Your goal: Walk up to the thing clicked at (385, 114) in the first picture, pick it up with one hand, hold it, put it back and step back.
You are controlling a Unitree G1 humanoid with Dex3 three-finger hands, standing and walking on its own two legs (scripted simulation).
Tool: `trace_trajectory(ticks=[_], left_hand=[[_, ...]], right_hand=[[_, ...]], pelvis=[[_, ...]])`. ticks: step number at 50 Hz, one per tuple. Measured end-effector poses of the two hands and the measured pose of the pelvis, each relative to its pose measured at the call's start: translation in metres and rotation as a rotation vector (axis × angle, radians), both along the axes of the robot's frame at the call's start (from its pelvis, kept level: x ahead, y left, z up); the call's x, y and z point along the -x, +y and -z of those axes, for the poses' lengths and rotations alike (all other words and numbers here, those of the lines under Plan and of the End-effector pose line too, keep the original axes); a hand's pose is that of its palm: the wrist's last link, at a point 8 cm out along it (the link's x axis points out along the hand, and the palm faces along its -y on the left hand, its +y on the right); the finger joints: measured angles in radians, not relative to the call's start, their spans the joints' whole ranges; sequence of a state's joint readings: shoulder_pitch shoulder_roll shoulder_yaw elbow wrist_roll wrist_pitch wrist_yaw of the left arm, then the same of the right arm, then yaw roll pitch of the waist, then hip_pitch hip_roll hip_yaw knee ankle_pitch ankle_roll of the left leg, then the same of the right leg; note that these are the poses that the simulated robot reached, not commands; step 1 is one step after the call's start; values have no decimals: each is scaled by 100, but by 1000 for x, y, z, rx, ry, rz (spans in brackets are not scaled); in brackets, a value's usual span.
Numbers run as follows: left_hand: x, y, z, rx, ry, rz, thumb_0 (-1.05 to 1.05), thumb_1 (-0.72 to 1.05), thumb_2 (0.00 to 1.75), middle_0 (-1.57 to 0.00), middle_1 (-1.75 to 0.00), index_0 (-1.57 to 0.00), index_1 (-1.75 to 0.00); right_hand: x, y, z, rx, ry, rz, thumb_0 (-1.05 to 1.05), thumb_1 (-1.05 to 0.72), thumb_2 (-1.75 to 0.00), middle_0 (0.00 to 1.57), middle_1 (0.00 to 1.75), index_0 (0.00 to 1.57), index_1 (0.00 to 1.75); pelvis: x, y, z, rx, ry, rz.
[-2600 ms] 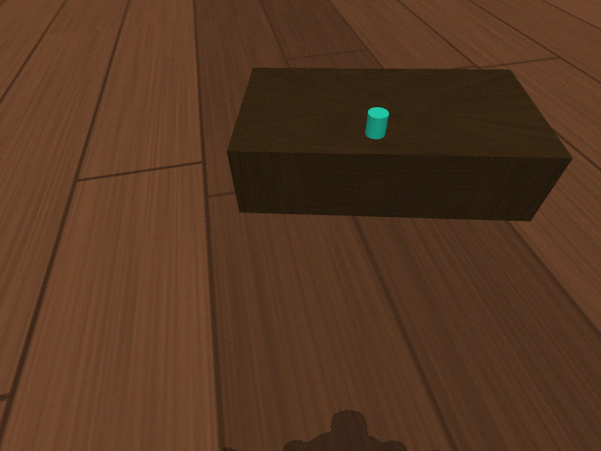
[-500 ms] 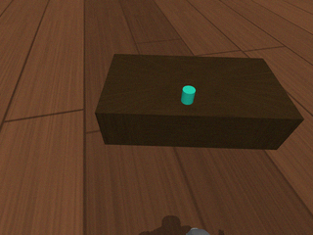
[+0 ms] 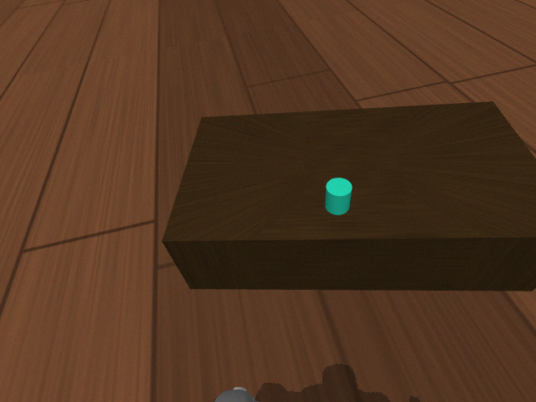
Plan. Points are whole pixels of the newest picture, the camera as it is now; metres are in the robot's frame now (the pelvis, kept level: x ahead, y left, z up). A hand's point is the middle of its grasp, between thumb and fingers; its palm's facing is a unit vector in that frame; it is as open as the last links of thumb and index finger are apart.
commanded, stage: walk up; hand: right
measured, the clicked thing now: (338, 196) +0.81 -0.16 -0.37
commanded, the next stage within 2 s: none
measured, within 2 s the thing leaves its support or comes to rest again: neither
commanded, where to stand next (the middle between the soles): +0.36 +0.07 m, yaw -1 degrees
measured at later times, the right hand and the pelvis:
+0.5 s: hand (416, 368) +0.21 -0.20 -0.13, palm faces -0.02 +0.93 -0.37, open 7.4 cm; pelvis +0.17 +0.07 +0.00, yaw +0 degrees
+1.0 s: hand (402, 315) +0.32 -0.21 -0.17, palm faces -0.04 +0.94 -0.35, open 7.4 cm; pelvis +0.26 +0.06 -0.01, yaw +0 degrees
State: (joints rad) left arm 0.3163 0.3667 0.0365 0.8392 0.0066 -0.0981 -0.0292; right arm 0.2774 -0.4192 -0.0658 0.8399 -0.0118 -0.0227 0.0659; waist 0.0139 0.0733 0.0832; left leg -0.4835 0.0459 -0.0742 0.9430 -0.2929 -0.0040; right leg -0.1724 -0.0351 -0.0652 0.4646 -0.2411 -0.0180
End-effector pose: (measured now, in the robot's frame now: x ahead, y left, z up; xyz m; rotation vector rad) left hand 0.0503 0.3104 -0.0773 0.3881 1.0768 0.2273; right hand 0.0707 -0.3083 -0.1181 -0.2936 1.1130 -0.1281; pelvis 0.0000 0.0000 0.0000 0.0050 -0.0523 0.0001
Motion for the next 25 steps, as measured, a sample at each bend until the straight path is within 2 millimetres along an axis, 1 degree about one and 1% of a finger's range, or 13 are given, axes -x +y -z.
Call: trace_trajectory(ticks=[5,8,10,12,14,17,19,22,25], left_hand=[[-20,24,14,10,17,-25,0,90,90,-21,-30,-21,-30],[-35,44,30,23,36,-43,0,90,90,-21,-30,-21,-30],[-47,58,44,27,64,-45,0,90,90,-21,-30,-20,-30],[-62,66,52,35,92,-48,0,90,90,-21,-30,-20,-30],[-78,69,53,45,111,-36,1,90,90,-21,-30,-20,-30],[-106,72,48,64,98,-20,1,90,90,-21,-30,-20,-29],[-124,73,44,72,82,-14,1,90,90,-21,-30,-20,-29],[-146,74,38,73,76,-2,0,90,90,-21,-30,-20,-29],[-168,71,33,62,84,17,0,90,90,-21,-30,-20,-29]], right_hand=[[-47,10,-9,40,9,-40,1,-90,-90,20,30,20,30],[-78,21,-12,72,3,-54,1,-90,-90,20,30,20,30],[-98,31,-14,95,-19,-52,1,-90,-90,20,30,20,30],[-112,40,-18,111,-54,-49,1,-90,-90,20,30,20,30],[-120,48,-24,110,-71,-23,1,-90,-90,20,30,20,30],[-124,58,-33,109,-52,3,0,-90,-90,20,30,20,30],[-126,63,-35,106,-29,6,0,-90,-90,20,30,20,30],[-131,66,-33,98,1,16,1,-90,-90,20,30,20,30],[-137,66,-26,83,17,32,1,-90,-90,20,30,20,30]], pelvis=[[-36,14,5,26,3,-22],[-62,29,14,40,9,-28],[-78,39,20,19,6,-27],[-91,49,22,12,0,-16],[-104,56,18,30,-3,-17],[-123,61,8,29,-4,-17],[-134,63,4,23,-3,-19],[-151,65,1,13,-4,-14],[-168,65,2,3,-5,-3]])
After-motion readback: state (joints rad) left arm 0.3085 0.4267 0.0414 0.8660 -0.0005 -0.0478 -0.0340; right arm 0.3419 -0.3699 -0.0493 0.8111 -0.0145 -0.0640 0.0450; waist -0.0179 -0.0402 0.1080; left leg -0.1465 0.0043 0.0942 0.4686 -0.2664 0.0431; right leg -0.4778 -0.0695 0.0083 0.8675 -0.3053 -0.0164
